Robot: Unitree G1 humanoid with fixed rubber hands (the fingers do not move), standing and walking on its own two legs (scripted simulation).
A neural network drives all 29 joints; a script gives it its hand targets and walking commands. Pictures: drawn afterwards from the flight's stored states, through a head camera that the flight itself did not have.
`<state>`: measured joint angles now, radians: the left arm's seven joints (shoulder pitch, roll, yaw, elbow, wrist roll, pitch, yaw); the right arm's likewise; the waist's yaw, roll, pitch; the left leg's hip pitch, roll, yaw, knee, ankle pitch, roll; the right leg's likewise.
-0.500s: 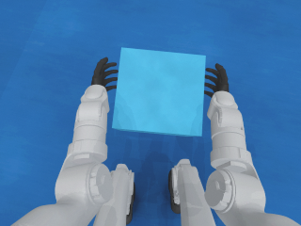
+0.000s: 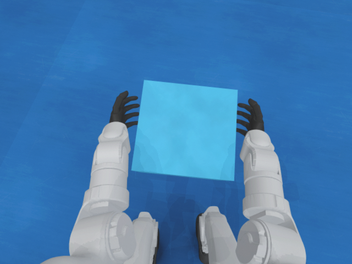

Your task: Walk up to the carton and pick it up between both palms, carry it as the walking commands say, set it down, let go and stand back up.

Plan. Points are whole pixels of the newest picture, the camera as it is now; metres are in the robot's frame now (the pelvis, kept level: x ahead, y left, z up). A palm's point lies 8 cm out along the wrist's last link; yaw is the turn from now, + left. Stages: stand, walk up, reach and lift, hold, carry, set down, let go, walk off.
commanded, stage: reach and lift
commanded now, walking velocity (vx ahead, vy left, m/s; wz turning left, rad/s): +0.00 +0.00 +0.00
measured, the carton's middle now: (184, 135) +0.42 -0.02 -0.12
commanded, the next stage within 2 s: none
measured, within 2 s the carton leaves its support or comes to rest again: neither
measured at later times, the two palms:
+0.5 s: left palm (105, 120) +0.39 +0.14 +0.05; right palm (271, 128) +0.38 -0.18 +0.04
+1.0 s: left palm (90, 115) +0.37 +0.14 +0.11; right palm (287, 124) +0.36 -0.17 +0.11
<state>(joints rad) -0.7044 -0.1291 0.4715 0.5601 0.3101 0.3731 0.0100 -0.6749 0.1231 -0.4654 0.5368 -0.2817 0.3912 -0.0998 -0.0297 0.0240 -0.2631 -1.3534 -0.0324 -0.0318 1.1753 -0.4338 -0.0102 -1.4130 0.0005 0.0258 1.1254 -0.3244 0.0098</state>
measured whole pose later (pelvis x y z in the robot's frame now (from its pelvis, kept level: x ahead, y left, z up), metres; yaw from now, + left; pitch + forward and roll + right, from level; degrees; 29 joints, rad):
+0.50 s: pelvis +0.01 -0.01 +0.07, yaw +0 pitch +24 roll +1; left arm -0.59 -0.15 0.48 0.50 0.35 0.40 -0.08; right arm -0.56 0.15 -0.47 0.46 -0.33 0.43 0.01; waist -0.03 0.02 -0.16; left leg -0.94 -0.02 -0.04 0.84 -0.32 -0.01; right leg -1.00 0.00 0.02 0.80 -0.22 0.00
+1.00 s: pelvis +0.04 +0.01 +0.11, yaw -1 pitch +12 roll +0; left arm -0.39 -0.19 0.39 0.41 0.34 0.45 -0.04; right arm -0.38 0.19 -0.41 0.36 -0.35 0.47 0.03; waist -0.03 0.02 -0.09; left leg -0.49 -0.02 -0.04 0.52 -0.24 0.00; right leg -0.54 0.00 0.03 0.47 -0.14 0.02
